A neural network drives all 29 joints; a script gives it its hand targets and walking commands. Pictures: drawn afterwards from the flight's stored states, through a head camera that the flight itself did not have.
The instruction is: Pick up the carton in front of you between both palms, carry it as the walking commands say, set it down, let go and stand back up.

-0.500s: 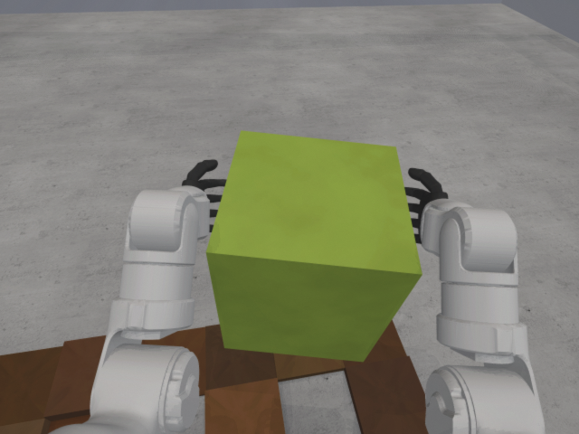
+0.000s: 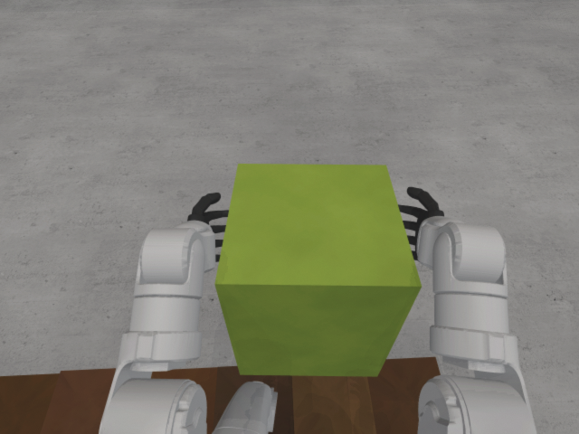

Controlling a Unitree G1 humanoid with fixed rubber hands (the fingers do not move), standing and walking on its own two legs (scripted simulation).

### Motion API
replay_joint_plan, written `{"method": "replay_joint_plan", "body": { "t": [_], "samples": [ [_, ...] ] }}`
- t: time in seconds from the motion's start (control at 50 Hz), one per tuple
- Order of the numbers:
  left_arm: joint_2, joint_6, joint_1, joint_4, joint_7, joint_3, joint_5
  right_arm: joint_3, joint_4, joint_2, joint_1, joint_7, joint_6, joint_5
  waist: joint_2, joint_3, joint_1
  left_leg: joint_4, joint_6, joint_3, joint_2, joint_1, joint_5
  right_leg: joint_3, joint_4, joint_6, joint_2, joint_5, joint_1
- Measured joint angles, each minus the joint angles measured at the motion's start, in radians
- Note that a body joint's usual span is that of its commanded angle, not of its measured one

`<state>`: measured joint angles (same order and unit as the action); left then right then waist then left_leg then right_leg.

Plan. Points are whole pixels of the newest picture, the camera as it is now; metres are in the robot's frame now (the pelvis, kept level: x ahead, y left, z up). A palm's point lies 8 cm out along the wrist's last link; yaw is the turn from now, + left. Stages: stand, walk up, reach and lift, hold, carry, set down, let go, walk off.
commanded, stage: carry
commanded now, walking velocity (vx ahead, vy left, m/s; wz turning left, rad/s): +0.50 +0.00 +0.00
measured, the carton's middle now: (310, 274) +0.35 +0.03 +0.00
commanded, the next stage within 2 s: none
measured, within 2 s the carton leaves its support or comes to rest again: neither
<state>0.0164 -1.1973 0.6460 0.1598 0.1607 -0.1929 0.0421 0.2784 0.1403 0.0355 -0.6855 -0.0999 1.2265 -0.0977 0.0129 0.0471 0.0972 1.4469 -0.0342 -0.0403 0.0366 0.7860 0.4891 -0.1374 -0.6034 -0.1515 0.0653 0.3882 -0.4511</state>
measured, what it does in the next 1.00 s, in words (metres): walks ahead: left foot, then right foot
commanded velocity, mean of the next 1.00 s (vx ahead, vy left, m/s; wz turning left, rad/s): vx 0.50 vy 0.00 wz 0.00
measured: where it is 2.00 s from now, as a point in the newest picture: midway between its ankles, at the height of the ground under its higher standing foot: (310, 193)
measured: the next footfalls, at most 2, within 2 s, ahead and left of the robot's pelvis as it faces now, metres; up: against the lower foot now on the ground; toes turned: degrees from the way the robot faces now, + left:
left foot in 0.18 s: +0.28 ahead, +0.16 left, +0.00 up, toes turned +6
right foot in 0.60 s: +0.53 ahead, -0.05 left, -0.01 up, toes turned -9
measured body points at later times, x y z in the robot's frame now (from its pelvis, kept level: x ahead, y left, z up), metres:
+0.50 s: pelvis +0.30 +0.07 +0.04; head +0.31 +0.09 +0.49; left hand +0.64 +0.21 +0.14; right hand +0.62 -0.09 +0.15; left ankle +0.24 +0.15 -0.71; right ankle +0.38 -0.06 -0.67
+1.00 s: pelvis +0.59 +0.05 +0.02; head +0.56 +0.05 +0.46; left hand +0.86 +0.22 +0.09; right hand +0.88 -0.09 +0.10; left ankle +0.73 +0.19 -0.70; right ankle +0.49 -0.04 -0.73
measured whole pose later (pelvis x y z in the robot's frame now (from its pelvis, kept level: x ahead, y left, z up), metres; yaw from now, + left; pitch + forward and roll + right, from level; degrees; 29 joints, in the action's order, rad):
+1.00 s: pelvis +0.59 +0.05 +0.02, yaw +2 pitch +4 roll +1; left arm 0.13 -1.21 0.17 -0.23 0.11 -0.11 0.12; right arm 0.12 -0.27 0.13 -0.17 -0.07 1.23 -0.13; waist 0.00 -0.16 0.02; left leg 0.57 0.01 0.13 0.09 0.58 0.10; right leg -0.18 -0.29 -0.02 -0.03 0.32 -0.04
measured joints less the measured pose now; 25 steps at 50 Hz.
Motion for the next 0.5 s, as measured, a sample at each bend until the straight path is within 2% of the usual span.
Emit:
{"method": "replay_joint_plan", "body": {
  "t": [0.06,0.1,0.14,0.18,0.2,0.22,0.28,0.32,0.36,0.42,0.5],
  "samples": [
    [0.014,0.037,-0.040,-0.036,0.007,0.008,-0.008,-0.004,-0.063,0.020,0.058,-0.002,-0.031,-0.007,-0.002,0.010,0.005,-0.238,-0.001,0.037,0.030,0.044,-0.038,0.011,0.020,0.020,-0.028,0.040,0.053],
    [0.022,0.060,-0.056,-0.047,0.007,0.009,-0.008,-0.010,-0.092,0.029,0.095,-0.001,-0.054,-0.007,-0.006,-0.003,-0.001,-0.430,-0.001,0.058,0.034,0.013,-0.118,0.017,0.034,0.046,-0.046,0.070,0.093],
    [0.025,0.079,-0.069,-0.051,0.007,0.012,-0.007,-0.017,-0.109,0.034,0.126,0.001,-0.078,-0.005,-0.012,-0.026,-0.016,-0.633,0.006,0.085,0.026,-0.062,-0.199,0.023,0.036,0.080,-0.064,0.112,0.137],
    [0.021,0.091,-0.083,-0.058,0.001,0.014,-0.004,-0.031,-0.107,0.038,0.141,0.001,-0.100,-0.008,-0.016,-0.052,-0.046,-0.826,0.009,0.133,0.007,-0.181,-0.289,0.031,-0.014,0.125,-0.088,0.172,0.171],
    [0.012,0.097,-0.085,-0.061,-0.005,0.014,-0.002,-0.040,-0.100,0.043,0.141,0.001,-0.115,-0.012,-0.028,-0.059,-0.065,-0.849,-0.003,0.152,-0.004,-0.212,-0.379,0.042,-0.086,0.144,-0.108,0.200,0.167],
    [0.003,0.104,-0.088,-0.061,-0.011,0.014,-0.003,-0.052,-0.092,0.046,0.144,0.000,-0.131,-0.016,-0.038,-0.062,-0.084,-0.819,-0.015,0.165,-0.014,-0.221,-0.376,0.072,-0.192,0.153,-0.115,0.190,0.139],
    [-0.001,0.096,-0.104,-0.071,-0.021,0.014,0.002,-0.079,-0.100,0.046,0.175,-0.009,-0.137,-0.007,-0.030,-0.073,-0.123,-0.813,-0.038,0.174,-0.022,-0.281,-0.274,0.126,-0.504,0.154,-0.086,0.133,0.011],
    [0.012,0.075,-0.118,-0.096,-0.021,0.014,0.011,-0.087,-0.131,0.040,0.203,-0.016,-0.118,0.013,-0.020,-0.081,-0.136,-0.872,-0.029,0.175,-0.021,-0.340,-0.265,0.116,-0.554,0.156,-0.085,0.075,-0.059],
    [0.029,0.055,-0.133,-0.138,-0.021,0.016,0.022,-0.089,-0.174,0.035,0.222,-0.019,-0.097,0.029,-0.009,-0.086,-0.141,-0.937,-0.032,0.175,-0.018,-0.402,-0.265,0.102,-0.489,0.163,-0.092,0.039,-0.104],
    [0.058,0.034,-0.163,-0.213,-0.021,0.012,0.037,-0.080,-0.241,0.041,0.241,-0.019,-0.070,0.041,0.002,-0.104,-0.143,-1.028,-0.032,0.172,-0.009,-0.492,-0.261,0.079,-0.285,0.175,-0.097,-0.005,-0.125],
    [0.094,0.016,-0.234,-0.298,-0.024,0.008,0.059,-0.065,-0.295,0.073,0.281,0.000,-0.048,0.023,-0.001,-0.156,-0.129,-1.107,-0.011,0.170,-0.005,-0.609,-0.227,0.042,-0.051,0.175,-0.099,-0.168,-0.104]
  ]
}}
